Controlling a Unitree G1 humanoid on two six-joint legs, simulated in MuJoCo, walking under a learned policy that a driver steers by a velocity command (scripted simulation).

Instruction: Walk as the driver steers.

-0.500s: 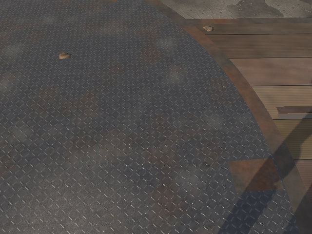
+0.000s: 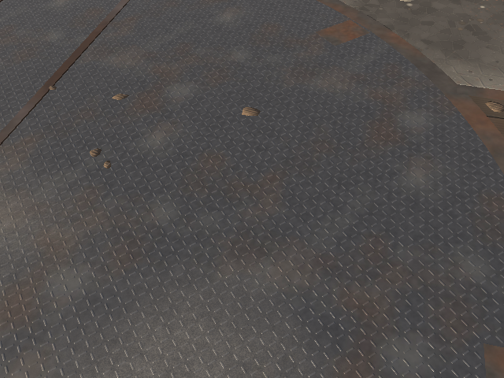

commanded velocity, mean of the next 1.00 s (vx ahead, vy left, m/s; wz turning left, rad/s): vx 0.87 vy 0.00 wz -0.24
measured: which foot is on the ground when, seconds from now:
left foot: up 0.00-0.46, down 0.48-0.96, up 0.98-1.00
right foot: down 0.00-0.50, up 0.52-0.94, down 0.96-1.00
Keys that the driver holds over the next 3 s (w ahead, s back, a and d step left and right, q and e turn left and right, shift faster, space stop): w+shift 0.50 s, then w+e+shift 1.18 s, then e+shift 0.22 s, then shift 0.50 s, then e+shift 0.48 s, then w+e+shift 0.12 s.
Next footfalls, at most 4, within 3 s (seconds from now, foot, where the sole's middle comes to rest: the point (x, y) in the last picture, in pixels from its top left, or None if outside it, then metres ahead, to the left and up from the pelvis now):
0.48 left None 0.42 0.17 -0.77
0.96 right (279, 272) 0.85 0.00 -0.77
1.36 left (277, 164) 1.32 -0.01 -0.77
1.82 right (393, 143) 1.42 -0.45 -0.77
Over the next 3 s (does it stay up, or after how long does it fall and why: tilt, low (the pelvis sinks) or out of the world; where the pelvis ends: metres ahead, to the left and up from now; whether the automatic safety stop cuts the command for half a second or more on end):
stays up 1.49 -0.47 0.02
